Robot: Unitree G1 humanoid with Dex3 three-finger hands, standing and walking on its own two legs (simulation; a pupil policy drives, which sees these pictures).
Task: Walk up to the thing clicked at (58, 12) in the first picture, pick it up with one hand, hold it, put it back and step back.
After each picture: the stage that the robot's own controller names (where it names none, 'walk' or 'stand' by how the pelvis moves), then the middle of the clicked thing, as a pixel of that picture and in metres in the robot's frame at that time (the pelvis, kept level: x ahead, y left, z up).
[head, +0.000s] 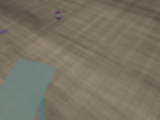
stand; (58, 15) +1.99 +0.36 -0.72
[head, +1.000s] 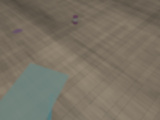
walk; (75, 19) +1.85 +0.13 -0.70
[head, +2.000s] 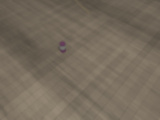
walk; (62, 47) +1.24 +0.19 -0.71
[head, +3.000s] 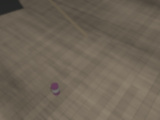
walk; (55, 89) +0.74 +0.24 -0.71
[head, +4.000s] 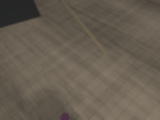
walk; (65, 119) +0.46 +0.20 -0.70
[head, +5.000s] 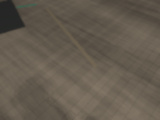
stand; out of the picture +0.32 +0.20 -0.72
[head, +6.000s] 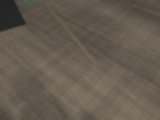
stand; out of the picture +0.32 +0.19 -0.73
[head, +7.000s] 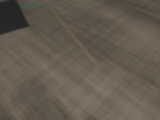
stand; out of the picture +0.33 +0.19 -0.73
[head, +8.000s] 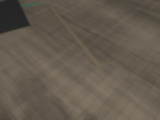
stand; out of the picture +0.32 +0.18 -0.73
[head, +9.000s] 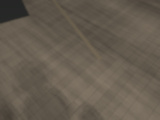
stand; out of the picture +0.33 +0.19 -0.72
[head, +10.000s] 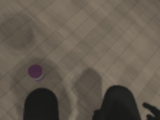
go down; (36, 73) +0.41 +0.19 -0.39
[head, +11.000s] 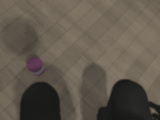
go down; (36, 67) +0.42 +0.20 -0.32
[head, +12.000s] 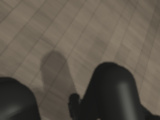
close in; out of the picture +0.41 +0.24 -0.23
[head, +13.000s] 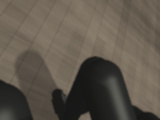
close; out of the picture +0.41 +0.26 -0.22
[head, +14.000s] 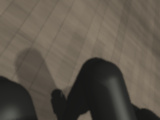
lift; out of the picture +0.40 +0.26 -0.23
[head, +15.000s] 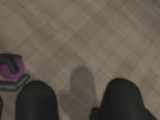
lift; (12, 72) +0.34 +0.24 -0.10
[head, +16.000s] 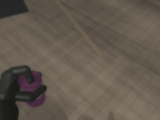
hold; (33, 89) +0.32 +0.17 +0.03
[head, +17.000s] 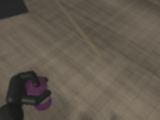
hold; (39, 94) +0.32 +0.16 -0.01
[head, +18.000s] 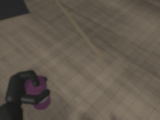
hold; (38, 93) +0.32 +0.17 -0.01
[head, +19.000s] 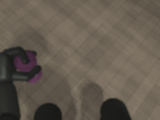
crouch; (29, 68) +0.40 +0.18 -0.08
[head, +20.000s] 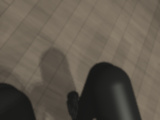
lower; out of the picture +0.44 +0.26 -0.20
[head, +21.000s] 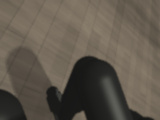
lower; out of the picture +0.44 +0.28 -0.23
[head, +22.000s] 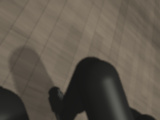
lower; out of the picture +0.44 +0.28 -0.23
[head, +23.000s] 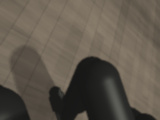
lower; out of the picture +0.44 +0.27 -0.23
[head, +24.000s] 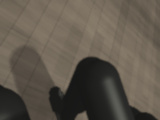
loosen; out of the picture +0.44 +0.27 -0.23
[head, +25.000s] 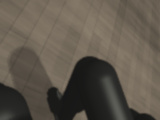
withdraw; out of the picture +0.43 +0.24 -0.24
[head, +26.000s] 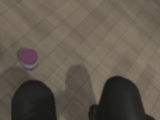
walk; (29, 60) +0.44 +0.19 -0.29
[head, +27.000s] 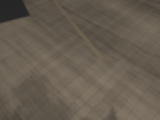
stand; out of the picture +0.36 +0.14 -0.65
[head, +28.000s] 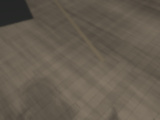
stand; out of the picture +0.38 +0.16 -0.67
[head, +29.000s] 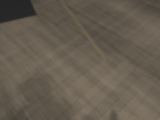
stand; out of the picture +0.38 +0.15 -0.67
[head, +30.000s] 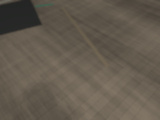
stand; out of the picture +0.40 +0.15 -0.72
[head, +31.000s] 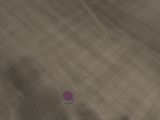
walk; (68, 98) +0.49 +0.12 -0.69
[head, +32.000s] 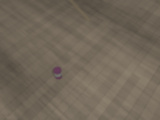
walk; (57, 73) +0.74 +0.20 -0.70
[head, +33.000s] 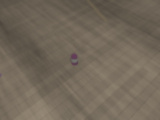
stand; (74, 59) +1.03 +0.13 -0.70
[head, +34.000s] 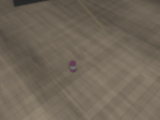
stand; (73, 66) +1.02 +0.12 -0.72
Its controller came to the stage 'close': yes
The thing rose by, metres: 0.72
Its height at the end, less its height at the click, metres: +0.00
